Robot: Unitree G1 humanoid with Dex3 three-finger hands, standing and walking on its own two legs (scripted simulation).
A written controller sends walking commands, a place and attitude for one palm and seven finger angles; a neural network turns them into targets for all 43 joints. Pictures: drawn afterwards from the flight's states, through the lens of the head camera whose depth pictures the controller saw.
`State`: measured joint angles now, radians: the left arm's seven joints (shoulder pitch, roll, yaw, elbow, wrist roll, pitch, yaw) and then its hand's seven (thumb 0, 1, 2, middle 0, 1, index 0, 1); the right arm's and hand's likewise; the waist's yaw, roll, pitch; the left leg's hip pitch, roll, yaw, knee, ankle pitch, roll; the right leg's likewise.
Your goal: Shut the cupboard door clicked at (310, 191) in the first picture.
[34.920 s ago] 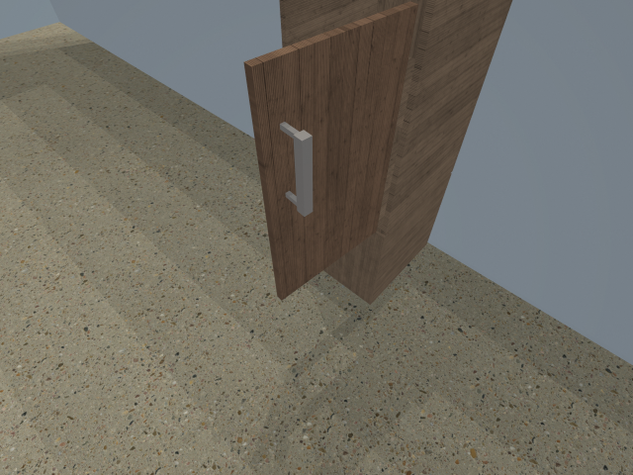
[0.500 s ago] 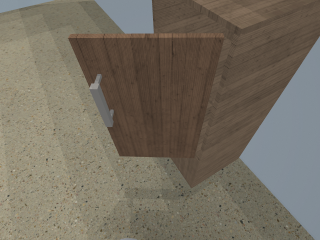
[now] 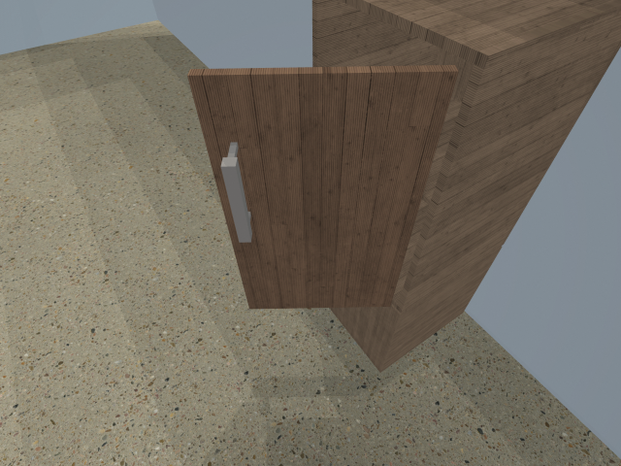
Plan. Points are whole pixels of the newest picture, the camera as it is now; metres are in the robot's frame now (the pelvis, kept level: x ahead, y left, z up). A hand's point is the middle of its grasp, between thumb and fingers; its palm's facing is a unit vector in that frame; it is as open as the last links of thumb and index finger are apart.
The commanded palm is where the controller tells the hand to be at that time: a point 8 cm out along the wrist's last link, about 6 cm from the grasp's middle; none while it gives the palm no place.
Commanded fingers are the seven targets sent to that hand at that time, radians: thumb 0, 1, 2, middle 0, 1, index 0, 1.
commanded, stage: come to a stop and stand still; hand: left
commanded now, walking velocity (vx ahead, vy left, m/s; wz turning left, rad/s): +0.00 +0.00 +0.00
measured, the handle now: (239, 194) +0.49 +0.15 +0.07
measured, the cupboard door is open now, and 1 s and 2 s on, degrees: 57 57 57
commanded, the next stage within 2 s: look again from close up in 0.06 s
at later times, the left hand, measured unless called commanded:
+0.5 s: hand out of the picture +0.05 +0.16 -0.17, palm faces -0.02 -0.98 -0.21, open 7.3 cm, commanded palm none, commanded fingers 0.00 0.90 0.90 -0.20 -0.30 -0.20 -0.30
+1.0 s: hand (214, 401) +0.20 +0.14 -0.01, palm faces +0.10 -0.99 -0.04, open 6.8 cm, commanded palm +0.13 +0.20 -0.04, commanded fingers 0.00 0.90 0.90 -0.46 -0.58 -0.46 -0.58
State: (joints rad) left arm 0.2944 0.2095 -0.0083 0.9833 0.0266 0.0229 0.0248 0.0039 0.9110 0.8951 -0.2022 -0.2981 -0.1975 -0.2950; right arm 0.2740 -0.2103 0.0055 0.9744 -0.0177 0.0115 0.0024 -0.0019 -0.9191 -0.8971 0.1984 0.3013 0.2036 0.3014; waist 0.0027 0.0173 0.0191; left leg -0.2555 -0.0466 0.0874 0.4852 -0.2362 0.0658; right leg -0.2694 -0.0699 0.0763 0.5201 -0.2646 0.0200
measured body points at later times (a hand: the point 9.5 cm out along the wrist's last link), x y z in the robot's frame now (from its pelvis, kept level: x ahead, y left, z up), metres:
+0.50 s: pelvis +0.03 -0.02 +0.00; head +0.05 -0.02 +0.45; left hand +0.05 +0.21 -0.15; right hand +0.06 -0.25 -0.15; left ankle +0.02 +0.08 -0.74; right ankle +0.02 -0.17 -0.74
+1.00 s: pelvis +0.00 -0.06 -0.05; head +0.03 -0.05 +0.40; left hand +0.19 +0.19 +0.00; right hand +0.18 -0.30 -0.12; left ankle +0.02 +0.08 -0.74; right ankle +0.02 -0.17 -0.74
